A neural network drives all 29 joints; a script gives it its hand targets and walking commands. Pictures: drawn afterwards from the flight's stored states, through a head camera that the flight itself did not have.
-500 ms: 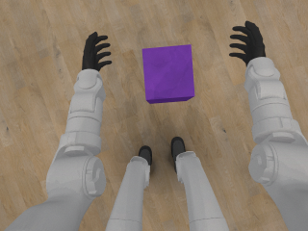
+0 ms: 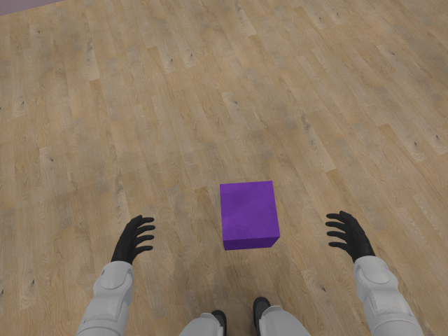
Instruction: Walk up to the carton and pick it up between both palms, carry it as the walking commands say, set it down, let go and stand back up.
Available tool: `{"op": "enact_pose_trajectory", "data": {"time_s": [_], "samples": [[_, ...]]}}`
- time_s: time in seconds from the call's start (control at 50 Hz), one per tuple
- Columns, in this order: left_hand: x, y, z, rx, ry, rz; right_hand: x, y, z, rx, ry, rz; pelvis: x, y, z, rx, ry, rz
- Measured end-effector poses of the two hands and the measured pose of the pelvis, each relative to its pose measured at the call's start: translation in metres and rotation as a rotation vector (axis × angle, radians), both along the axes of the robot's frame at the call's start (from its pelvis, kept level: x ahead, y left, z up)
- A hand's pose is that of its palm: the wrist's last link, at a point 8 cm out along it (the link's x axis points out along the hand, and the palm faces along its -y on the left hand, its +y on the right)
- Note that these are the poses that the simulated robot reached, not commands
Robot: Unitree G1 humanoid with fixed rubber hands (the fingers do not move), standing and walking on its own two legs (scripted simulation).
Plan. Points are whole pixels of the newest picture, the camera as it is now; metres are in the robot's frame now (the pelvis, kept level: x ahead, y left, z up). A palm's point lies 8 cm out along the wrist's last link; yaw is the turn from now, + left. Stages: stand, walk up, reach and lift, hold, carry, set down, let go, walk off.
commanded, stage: let go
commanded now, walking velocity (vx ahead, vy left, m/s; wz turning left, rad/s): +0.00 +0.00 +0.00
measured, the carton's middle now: (247, 217) +0.46 -0.05 -0.63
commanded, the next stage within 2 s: stand in 0.64 s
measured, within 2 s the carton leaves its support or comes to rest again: neither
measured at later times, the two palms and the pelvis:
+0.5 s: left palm (103, 307) +0.17 +0.23 -0.05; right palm (386, 309) +0.16 -0.23 -0.05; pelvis +0.00 +0.00 +0.02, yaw +0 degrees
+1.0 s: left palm (64, 335) +0.13 +0.30 -0.07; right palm (421, 325) +0.14 -0.29 -0.08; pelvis +0.03 +0.00 +0.01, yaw +1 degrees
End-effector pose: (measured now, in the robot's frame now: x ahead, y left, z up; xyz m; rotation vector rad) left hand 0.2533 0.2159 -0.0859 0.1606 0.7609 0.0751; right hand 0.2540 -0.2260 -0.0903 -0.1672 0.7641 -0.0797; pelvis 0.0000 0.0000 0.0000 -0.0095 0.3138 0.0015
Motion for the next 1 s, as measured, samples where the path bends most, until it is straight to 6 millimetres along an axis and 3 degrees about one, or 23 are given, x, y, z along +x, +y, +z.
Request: {"op": "enact_pose_trajectory", "data": {"time_s": [0.14,0.28,0.38,0.52,0.62,0.84,1.0], "samples": [[-0.058,0.013,0.019,-0.007,0.029,0.015,-0.058,0.007,0.017,0.014,0.036,-0.001,0.005,0.006,0.011,-0.006,-0.178,0.000],[-0.092,0.019,0.031,-0.001,0.042,0.001,-0.089,0.003,0.033,0.014,0.033,-0.003,0.007,0.007,0.016,-0.008,-0.316,0.001],[-0.091,0.016,0.035,0.005,0.042,-0.021,-0.095,-0.001,0.035,0.022,0.044,-0.001,0.005,0.005,0.016,-0.007,-0.382,0.000],[-0.082,0.009,0.037,0.009,0.034,-0.029,-0.091,-0.007,0.039,0.014,0.038,-0.006,0.005,-0.001,0.016,-0.004,-0.421,0.000],[-0.086,0.007,0.034,0.013,0.046,-0.016,-0.089,-0.013,0.037,-0.008,0.050,0.001,0.007,-0.005,0.015,-0.001,-0.410,0.007],[-0.120,0.062,0.014,0.174,0.162,0.080,-0.105,-0.059,0.021,-0.150,0.127,-0.061,0.026,-0.006,0.013,0.001,-0.325,0.021],[-0.123,0.080,0.013,0.214,0.204,0.092,-0.118,-0.067,0.014,-0.175,0.186,-0.077,0.033,-0.003,0.014,0.005,-0.320,0.018]]}}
